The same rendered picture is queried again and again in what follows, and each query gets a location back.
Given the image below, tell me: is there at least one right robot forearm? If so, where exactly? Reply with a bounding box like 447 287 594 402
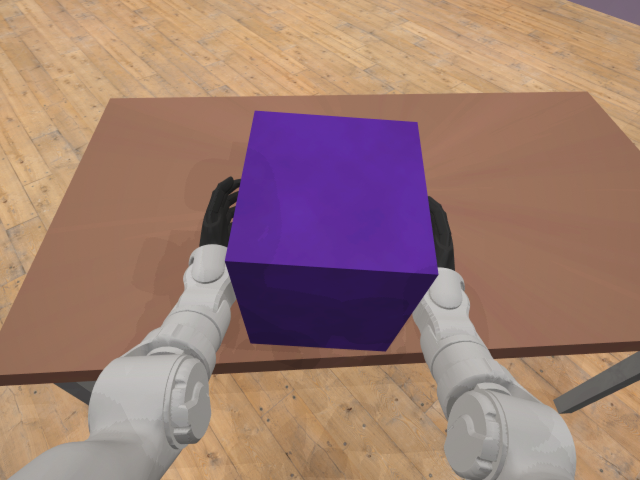
412 267 576 471

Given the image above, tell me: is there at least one robot right hand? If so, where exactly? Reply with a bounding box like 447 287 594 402
428 196 455 271

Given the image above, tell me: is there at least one robot left upper arm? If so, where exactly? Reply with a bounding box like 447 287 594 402
7 354 211 480

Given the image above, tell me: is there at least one table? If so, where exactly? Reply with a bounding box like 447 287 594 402
0 91 640 414

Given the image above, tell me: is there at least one robot left hand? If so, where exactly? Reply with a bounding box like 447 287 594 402
199 176 241 247

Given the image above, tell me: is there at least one robot right upper arm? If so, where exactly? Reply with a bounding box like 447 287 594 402
444 389 576 480

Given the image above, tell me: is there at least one left robot forearm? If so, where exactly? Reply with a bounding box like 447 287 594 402
88 244 236 432

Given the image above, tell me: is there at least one carton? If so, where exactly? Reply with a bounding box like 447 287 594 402
225 111 439 352

